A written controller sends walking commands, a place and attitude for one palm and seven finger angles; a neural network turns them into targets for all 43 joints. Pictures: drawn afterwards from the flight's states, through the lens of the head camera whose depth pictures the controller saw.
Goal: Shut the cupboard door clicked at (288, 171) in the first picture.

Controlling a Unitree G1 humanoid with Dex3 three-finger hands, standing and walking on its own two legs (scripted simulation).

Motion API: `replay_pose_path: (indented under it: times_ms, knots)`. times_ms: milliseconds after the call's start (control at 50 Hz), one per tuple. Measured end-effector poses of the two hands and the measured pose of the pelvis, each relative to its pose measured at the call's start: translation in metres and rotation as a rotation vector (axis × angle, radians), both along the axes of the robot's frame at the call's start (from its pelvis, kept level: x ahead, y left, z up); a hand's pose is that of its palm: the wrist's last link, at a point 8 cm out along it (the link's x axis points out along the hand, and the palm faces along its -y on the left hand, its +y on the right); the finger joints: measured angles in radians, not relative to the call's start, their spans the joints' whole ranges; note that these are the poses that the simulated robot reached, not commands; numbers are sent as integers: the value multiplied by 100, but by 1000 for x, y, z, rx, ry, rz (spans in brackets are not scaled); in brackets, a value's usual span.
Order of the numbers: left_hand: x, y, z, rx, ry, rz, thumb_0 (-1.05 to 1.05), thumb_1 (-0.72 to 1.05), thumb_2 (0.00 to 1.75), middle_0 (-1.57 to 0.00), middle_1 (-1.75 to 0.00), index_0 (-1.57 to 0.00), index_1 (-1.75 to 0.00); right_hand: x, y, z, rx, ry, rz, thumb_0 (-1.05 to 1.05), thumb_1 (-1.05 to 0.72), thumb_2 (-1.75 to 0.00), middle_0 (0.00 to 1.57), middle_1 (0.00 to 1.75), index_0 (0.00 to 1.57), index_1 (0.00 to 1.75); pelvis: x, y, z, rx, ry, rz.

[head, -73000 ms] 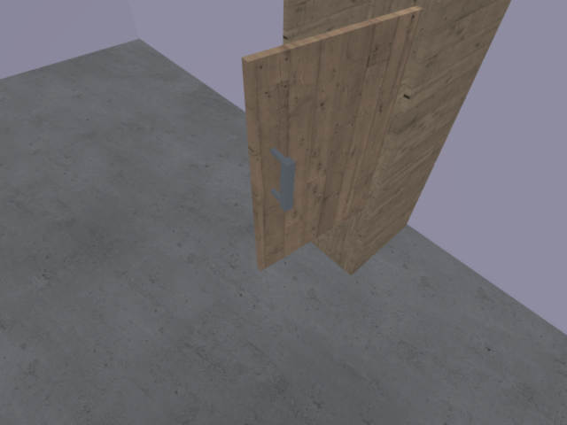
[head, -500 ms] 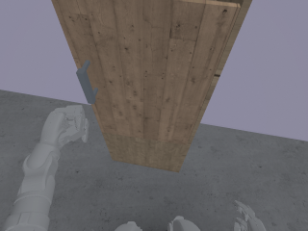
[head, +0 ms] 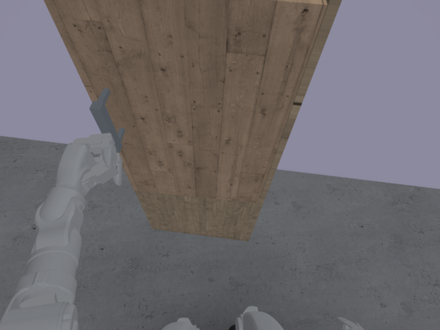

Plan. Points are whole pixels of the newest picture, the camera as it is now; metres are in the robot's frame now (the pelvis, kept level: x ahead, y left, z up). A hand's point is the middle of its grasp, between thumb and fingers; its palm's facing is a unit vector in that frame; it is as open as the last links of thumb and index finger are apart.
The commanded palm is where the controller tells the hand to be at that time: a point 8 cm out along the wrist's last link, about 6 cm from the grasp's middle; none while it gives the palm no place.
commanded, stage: bring the fist close to the handle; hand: left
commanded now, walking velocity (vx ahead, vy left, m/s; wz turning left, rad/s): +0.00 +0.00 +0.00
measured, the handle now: (110, 121) +0.50 +0.22 +0.06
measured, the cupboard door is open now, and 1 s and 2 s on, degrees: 2 0 0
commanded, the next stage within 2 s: push the door shut along its arc in 0.16 s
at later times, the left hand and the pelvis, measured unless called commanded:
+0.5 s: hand (113, 158) +0.41 +0.20 +0.06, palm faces -0.16 -0.99 -0.02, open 3.1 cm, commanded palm +0.40 +0.24 +0.06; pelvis -0.01 +0.01 -0.01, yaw +1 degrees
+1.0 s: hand (118, 144) +0.44 +0.19 +0.07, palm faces -0.25 -0.97 -0.02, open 3.2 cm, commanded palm +0.47 +0.22 +0.06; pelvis -0.02 +0.01 -0.02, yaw +3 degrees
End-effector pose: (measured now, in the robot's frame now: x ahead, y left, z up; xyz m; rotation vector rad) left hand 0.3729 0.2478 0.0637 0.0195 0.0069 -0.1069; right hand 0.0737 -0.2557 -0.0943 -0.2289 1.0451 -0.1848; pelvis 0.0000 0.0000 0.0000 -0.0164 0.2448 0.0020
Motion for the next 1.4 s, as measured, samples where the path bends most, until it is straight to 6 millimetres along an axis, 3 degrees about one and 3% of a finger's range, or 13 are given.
replay_pose_path:
  times_ms: [160,420,540,720,880,1080,1180,1280,1400]
  knots:
    - [-5,9,-2,-2,-18,7,1,90,90,-130,-150,-130,-150,10,2,3,-24,-19,19,1,-90,-90,20,30,20,30,-3,3,-1,-9,-5,12]
    - [11,7,-2,-3,-2,-32,1,90,90,-130,-150,-130,-150,27,15,3,-19,-59,49,1,-90,-90,20,30,20,30,-6,10,-5,-16,1,21]
    - [28,6,3,-5,-8,-69,1,90,90,-130,-150,-130,-150,14,16,-3,-25,-14,38,1,-90,-90,20,30,20,30,-7,13,-8,-21,15,24]
    - [53,0,4,-8,-1,-106,1,90,90,-131,-150,-131,-150,-23,11,-11,-40,95,-10,1,-90,-90,20,30,20,30,-9,16,-12,-24,43,21]
    - [56,2,4,-4,-4,-133,1,90,90,-136,-150,-135,-150,-49,6,-16,-62,180,-22,1,-90,-90,20,30,20,30,-14,16,-16,-33,59,38]
    - [58,4,5,3,10,-141,1,90,90,-140,-150,-141,-150,-55,-1,-22,-104,168,15,1,-90,-90,20,30,21,30,-30,14,-26,-44,80,70]
    - [56,-3,4,-7,-9,-20,1,90,90,-144,-150,-145,-150,-53,0,-25,-103,143,57,1,-90,-90,20,30,20,30,-38,13,-30,-42,90,78]
    - [53,-7,4,3,-11,63,1,90,90,-144,-150,-143,-150,-53,3,-26,-70,110,70,1,-90,-90,20,30,20,30,-43,10,-32,-37,85,73]
    - [52,-12,2,32,2,30,1,90,90,-138,-150,-137,-150,-63,4,-24,-42,98,38,1,-90,-90,20,30,21,30,-44,6,-30,-31,73,55]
